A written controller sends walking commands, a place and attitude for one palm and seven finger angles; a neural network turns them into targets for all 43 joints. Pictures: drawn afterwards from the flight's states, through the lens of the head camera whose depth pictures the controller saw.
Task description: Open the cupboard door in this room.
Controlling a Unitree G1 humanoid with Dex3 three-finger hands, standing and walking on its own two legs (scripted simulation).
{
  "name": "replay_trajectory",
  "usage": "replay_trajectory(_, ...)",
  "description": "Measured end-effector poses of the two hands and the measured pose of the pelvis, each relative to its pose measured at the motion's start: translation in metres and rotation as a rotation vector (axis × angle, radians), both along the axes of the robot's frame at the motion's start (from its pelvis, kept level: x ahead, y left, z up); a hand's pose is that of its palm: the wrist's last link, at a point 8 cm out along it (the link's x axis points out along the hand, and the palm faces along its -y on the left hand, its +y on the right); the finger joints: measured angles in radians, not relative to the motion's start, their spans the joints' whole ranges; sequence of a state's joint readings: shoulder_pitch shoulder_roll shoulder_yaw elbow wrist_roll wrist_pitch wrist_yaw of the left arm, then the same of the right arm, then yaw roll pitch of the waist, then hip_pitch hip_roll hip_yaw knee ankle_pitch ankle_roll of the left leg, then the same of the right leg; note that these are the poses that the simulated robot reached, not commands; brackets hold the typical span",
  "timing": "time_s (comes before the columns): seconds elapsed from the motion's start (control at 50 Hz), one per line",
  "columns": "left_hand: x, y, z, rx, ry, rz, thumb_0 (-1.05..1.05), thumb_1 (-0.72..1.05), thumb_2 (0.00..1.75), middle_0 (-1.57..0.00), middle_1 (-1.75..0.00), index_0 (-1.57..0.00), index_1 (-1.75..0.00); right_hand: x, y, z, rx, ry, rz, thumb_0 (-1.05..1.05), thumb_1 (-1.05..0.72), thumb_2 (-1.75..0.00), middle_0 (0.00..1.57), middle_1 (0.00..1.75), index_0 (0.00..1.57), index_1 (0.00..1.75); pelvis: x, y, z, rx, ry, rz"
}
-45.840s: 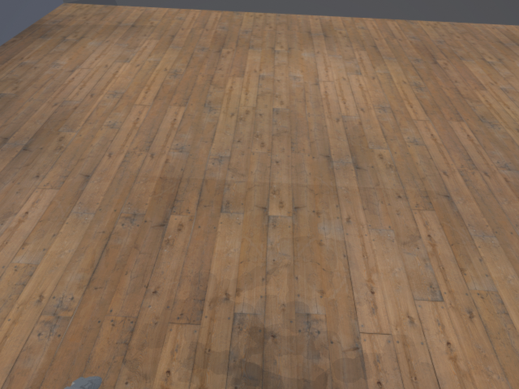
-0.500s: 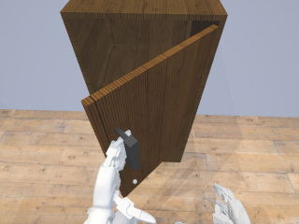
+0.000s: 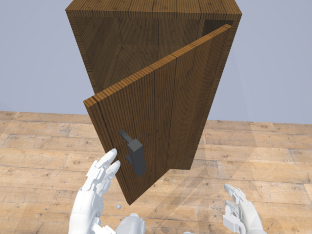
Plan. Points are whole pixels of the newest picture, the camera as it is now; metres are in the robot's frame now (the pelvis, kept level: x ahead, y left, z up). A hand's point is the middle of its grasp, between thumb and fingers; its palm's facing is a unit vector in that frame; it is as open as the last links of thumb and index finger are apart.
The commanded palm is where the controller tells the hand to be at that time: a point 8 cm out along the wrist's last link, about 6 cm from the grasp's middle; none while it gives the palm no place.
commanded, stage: slide the hand sideways off the handle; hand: left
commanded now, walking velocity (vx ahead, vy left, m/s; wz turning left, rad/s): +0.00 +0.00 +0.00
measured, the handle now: (132, 153) +0.29 +0.08 +0.08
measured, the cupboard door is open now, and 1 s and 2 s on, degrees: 46 46 46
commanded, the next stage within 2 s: draw the hand back to the body in 0.28 s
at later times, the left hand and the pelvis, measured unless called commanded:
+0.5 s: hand (93, 215) +0.16 +0.13 +0.08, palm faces -0.03 -1.00 -0.01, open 16.3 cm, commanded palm +0.13 +0.19 +0.10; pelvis -0.01 +0.00 +0.00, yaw +0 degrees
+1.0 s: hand (40, 198) +0.17 +0.20 +0.15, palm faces +0.12 -0.97 -0.21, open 15.6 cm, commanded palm +0.14 +0.26 +0.18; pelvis +0.01 +0.02 +0.05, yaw +0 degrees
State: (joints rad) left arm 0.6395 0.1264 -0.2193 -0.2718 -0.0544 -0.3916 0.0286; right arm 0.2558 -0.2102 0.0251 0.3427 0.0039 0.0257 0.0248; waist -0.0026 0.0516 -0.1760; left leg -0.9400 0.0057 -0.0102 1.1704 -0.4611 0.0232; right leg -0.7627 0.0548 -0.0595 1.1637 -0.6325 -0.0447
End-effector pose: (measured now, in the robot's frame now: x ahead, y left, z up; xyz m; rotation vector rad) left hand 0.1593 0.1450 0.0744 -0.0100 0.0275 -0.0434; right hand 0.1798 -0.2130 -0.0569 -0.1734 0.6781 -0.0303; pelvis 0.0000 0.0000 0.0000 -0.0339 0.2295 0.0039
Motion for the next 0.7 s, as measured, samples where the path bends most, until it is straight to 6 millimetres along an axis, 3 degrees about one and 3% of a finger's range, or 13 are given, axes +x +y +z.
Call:
replay_trajectory(0.26, -0.021, 0.031, 0.000, 0.021, 0.024, 0.057, -0.01, -0.50, 0.30, -0.16, -0.31, -0.17, -0.31, -0.001, -0.013, -0.005, -0.009, 0.003, -0.043, 0.01, -0.91, -0.90, 0.20, 0.30, 0.20, 0.30, -0.001, -0.009, -0.001, -0.001, 0.000, 0.007)
replay_trajectory(0.44, -0.023, 0.036, -0.002, 0.002, 0.002, 0.008, -0.01, -0.51, 0.30, -0.15, -0.30, -0.15, -0.30, -0.003, -0.014, -0.006, -0.034, -0.018, -0.056, 0.01, -0.91, -0.90, 0.20, 0.30, 0.20, 0.30, -0.007, -0.005, -0.006, -0.012, 0.000, 0.008)
replay_trajectory(0.7, -0.019, 0.067, 0.043, 0.041, -0.022, 0.025, -0.01, -0.50, 0.30, -0.15, -0.30, -0.15, -0.30, -0.012, 0.006, 0.022, -0.002, -0.039, -0.076, 0.01, -0.91, -0.90, 0.20, 0.30, 0.20, 0.30, -0.003, 0.007, 0.019, -0.023, -0.061, 0.011)
